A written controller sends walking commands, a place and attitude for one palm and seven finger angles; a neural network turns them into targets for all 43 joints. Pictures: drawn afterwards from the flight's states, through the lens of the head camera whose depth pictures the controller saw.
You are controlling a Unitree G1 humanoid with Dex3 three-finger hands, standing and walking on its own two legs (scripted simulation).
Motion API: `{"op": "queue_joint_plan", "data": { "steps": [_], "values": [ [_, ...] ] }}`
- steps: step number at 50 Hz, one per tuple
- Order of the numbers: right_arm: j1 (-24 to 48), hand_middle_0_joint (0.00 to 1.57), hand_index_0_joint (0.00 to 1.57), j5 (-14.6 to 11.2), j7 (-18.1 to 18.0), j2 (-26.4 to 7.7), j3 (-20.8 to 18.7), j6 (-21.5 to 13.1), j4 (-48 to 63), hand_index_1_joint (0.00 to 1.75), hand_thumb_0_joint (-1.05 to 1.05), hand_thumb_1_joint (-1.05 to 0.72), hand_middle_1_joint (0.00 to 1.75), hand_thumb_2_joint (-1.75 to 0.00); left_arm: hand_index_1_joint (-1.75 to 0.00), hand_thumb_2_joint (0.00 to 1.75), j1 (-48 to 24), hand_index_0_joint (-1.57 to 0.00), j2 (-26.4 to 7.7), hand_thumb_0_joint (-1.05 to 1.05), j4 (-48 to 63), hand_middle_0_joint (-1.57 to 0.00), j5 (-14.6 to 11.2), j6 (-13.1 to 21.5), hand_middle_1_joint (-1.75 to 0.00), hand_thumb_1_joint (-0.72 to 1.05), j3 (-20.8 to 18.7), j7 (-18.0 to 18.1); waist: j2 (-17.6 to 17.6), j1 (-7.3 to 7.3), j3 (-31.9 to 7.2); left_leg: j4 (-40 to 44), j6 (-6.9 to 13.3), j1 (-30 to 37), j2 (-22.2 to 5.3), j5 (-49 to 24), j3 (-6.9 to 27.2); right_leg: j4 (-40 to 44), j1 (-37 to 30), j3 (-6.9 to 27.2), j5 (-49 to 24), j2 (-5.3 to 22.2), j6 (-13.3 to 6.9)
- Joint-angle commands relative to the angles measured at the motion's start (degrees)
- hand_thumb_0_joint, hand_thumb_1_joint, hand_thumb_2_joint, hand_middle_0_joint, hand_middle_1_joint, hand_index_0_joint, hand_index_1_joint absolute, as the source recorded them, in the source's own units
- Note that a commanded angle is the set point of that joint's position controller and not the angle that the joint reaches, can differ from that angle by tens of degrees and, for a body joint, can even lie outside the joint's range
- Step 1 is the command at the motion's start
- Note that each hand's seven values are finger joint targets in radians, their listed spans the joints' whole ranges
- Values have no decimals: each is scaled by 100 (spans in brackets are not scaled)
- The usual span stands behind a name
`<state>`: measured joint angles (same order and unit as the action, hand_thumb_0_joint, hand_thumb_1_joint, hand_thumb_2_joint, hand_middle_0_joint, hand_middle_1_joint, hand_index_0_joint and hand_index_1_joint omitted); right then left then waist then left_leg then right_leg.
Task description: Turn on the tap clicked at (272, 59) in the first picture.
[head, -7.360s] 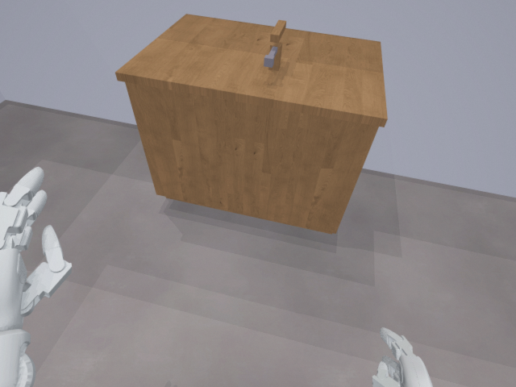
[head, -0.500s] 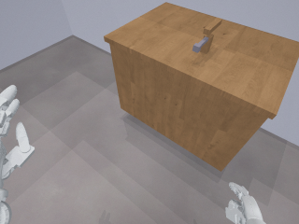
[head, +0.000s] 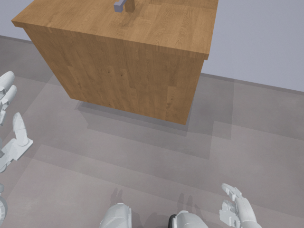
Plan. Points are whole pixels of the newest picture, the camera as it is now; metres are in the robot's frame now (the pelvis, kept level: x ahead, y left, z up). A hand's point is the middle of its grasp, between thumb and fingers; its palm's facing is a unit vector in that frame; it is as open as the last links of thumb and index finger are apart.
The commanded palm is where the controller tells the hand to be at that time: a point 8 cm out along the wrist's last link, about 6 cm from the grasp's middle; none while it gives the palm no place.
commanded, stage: turn to face it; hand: left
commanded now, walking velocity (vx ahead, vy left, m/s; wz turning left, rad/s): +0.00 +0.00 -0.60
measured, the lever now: (118, 7) +0.88 +0.17 +0.05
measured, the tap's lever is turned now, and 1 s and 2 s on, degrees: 0 0 0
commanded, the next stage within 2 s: take the last steps up to it in 0.98 s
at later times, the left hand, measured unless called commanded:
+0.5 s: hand (55, 158) +0.21 +0.16 +0.19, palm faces +0.16 -0.91 -0.37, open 7.4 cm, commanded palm +0.18 +0.21 +0.19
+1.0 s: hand (94, 183) +0.18 +0.09 +0.19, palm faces -0.06 -0.90 -0.43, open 7.4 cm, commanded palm +0.15 +0.15 +0.19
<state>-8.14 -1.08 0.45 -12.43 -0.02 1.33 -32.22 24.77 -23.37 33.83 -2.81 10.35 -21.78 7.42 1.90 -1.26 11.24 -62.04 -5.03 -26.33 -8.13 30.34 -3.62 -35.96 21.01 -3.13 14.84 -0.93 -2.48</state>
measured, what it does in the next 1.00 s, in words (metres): walks backwards, turning right: left foot, then right foot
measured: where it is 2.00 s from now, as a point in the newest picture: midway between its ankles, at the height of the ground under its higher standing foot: outside the picture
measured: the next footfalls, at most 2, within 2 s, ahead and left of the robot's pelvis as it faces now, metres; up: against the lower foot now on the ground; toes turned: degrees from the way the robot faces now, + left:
left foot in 0.24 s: +0.04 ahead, +0.13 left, +0.00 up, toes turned -4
right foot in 0.56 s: -0.08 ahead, -0.15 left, +0.00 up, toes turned -27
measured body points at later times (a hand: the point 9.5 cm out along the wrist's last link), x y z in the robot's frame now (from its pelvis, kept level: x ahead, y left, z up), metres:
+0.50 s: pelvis -0.06 +0.00 +0.01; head -0.03 -0.01 +0.46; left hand +0.20 +0.21 +0.21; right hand +0.06 -0.23 -0.08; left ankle +0.00 +0.13 -0.72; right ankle -0.09 -0.13 -0.69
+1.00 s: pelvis -0.12 -0.02 +0.01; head -0.09 -0.02 +0.46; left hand +0.18 +0.14 +0.21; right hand -0.12 -0.33 -0.07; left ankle -0.07 +0.09 -0.73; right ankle -0.11 -0.13 -0.72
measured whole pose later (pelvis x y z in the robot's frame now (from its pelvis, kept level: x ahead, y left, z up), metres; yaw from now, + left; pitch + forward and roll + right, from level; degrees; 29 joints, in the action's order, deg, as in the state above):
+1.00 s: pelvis -0.12 -0.02 +0.01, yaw -29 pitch +1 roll +0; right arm -11.5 -0.6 -3.2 -15.3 -3.3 0.6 -32.8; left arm 29.4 -23.5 33.7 -2.3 11.9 -23.0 8.8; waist -2.3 -0.8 2.5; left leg -31.4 -0.3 -14.9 -2.2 16.5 -4.5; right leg -31.7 21.5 1.1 11.6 -2.7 -1.6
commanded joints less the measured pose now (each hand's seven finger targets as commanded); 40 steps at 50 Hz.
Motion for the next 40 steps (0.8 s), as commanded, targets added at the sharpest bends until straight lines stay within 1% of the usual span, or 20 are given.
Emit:
{"op": "queue_joint_plan", "data": {
  "steps": [1,7,10,11,12,13,14,15,18,24,26,27,28,29,30,31,32,34,37,40],
  "values": [
    [422,20,20,-11,-21,-298,-181,-48,967,30,0,-90,30,-90,-30,90,1104,-20,-1253,0,1508,-20,-168,446,-30,90,-1560,253,-597,231,-2472,-331,-35,-832,161,-361,373,1012,-2291,1838,-3530,1586,-770],
    [255,20,20,-14,-98,-555,-340,19,943,30,0,-90,30,-90,-30,90,1082,-20,-1021,0,1154,-20,-125,331,-30,90,-1327,239,-921,246,-2089,1821,105,532,423,-453,144,1436,-909,2177,-1340,1293,-756],
    [30,20,20,-14,-127,-645,-316,27,935,30,0,-90,30,-90,-30,90,775,-20,-900,0,942,-20,-60,259,-30,90,-1075,214,-891,130,-1968,3177,240,1728,461,-1013,88,1427,76,2170,37,1020,-386],
    [-44,20,20,7,-167,-717,-341,-7,954,30,0,-90,30,-90,-30,90,562,-20,-863,0,1048,-20,-49,299,-30,90,-952,186,-526,76,-1861,3787,419,2150,170,-976,341,960,547,2006,412,729,-168],
    [51,20,20,46,-245,-820,-374,-54,1039,30,0,-90,30,-90,-30,90,305,-20,-837,0,1192,-20,-43,358,-30,90,-848,149,427,98,-1540,4449,762,2231,-677,-855,1188,-75,1148,1546,948,189,79],
    [131,20,20,62,-275,-827,-366,-94,1088,30,0,-90,30,-90,-30,90,214,-20,-884,0,1241,-20,88,419,-30,90,-879,159,1464,207,-1494,4659,1299,2046,-1753,-1745,2013,-1832,1491,717,1614,-208,367],
    [202,20,20,74,-277,-644,-322,-167,1040,30,0,-90,30,-90,-30,90,100,-20,-957,0,1037,-20,188,444,-30,90,-876,168,1365,203,-1383,4764,1460,1258,-1987,-1655,1913,-3132,1257,578,1452,-43,424],
    [284,20,20,108,-243,-582,-266,-218,1016,30,0,-90,30,-90,-30,90,-81,-20,-943,0,958,-20,199,444,-30,90,-825,169,1237,194,-1142,4764,1425,627,-1884,-1478,1591,-3675,1088,704,1234,130,457],
    [167,20,20,-2,-118,-705,-358,-344,960,30,0,-90,30,-90,-30,90,-736,-20,-501,0,1239,-20,209,398,-30,90,-141,105,1265,193,-879,4370,1056,885,-1329,-2029,172,-2981,1098,195,979,291,583],
    [-100,20,20,29,-43,-693,-294,-578,970,30,0,-90,30,-90,-30,90,-655,-20,-635,0,949,-20,136,356,-30,90,-290,158,1361,157,-1152,3954,796,1207,-1322,-2512,-113,-593,-97,-499,1200,72,633],
    [-183,20,20,23,-7,-661,-302,-616,954,30,0,-90,30,-90,-30,90,-516,-20,-675,0,815,-20,99,349,-30,90,-440,144,1202,198,-1451,3203,592,1241,-1162,-2687,-379,402,-782,-603,463,-22,577],
    [-221,20,20,-4,15,-625,-307,-597,955,30,0,-90,30,-90,-30,90,-286,-20,-731,0,697,-20,115,319,-30,90,-533,135,958,191,-1632,2714,469,1194,-1018,-2522,-500,945,-1105,-421,-123,139,465],
    [-279,20,20,-36,38,-512,-286,-575,953,30,0,-90,30,-90,-30,90,-340,-20,-867,0,801,-20,116,363,-30,90,-607,137,-33,147,-1811,1807,290,946,-646,-1917,-650,1345,-1460,285,-1139,716,196],
    [-47,20,20,-8,-6,-363,-217,-555,1087,30,0,-90,30,-90,-30,90,-180,-20,-1260,0,729,-20,102,400,-30,90,-953,184,-1451,248,-1813,657,72,-449,83,248,-608,1282,-2123,2015,-3608,1675,-389],
    [229,20,20,45,-46,-326,-112,-521,1035,30,0,-90,30,-90,-30,90,-12,-20,-1389,0,570,-20,28,403,-30,90,-1217,237,-1736,340,-1855,-369,24,-1047,261,661,-56,1233,-2166,2298,-4924,2106,-675],
    [186,20,20,-71,-50,-395,-248,-446,991,30,0,-90,30,-90,-30,90,208,-20,-1095,0,462,-20,-49,298,-30,90,-985,151,-1770,239,-2064,-743,57,-872,134,159,460,1298,-1970,2222,-4135,1941,-530],
    [289,20,20,-74,-37,-389,-232,-347,1076,30,0,-90,30,-90,-30,90,570,-20,-1146,0,499,-20,-65,274,-30,90,-1129,130,-1468,230,-2037,-925,39,-1095,106,-21,511,1169,-2044,2329,-3626,1885,-655],
    [402,20,20,-34,-66,-266,-121,-207,936,30,0,-90,30,-90,-30,90,885,-20,-1083,0,893,-20,-122,415,-30,90,-1251,192,-918,191,-2136,-889,-8,-1238,107,-463,468,1087,-2302,1677,-3667,1699,-733],
    [464,20,20,-8,-136,-344,-182,-136,885,30,0,-90,30,-90,-30,90,799,-20,-1054,0,1134,-20,-102,496,-30,90,-1195,234,-745,119,-2206,23,9,-636,199,-670,300,1222,-1952,1361,-3269,1538,-652],
    [348,20,20,9,-230,-489,-302,-233,883,30,0,-90,30,-90,-30,90,811,-20,-1051,0,1128,-20,-80,477,-30,90,-1132,256,-844,206,-2143,930,135,-59,367,-619,180,1467,-1480,1744,-2469,1534,-754]
  ]
}}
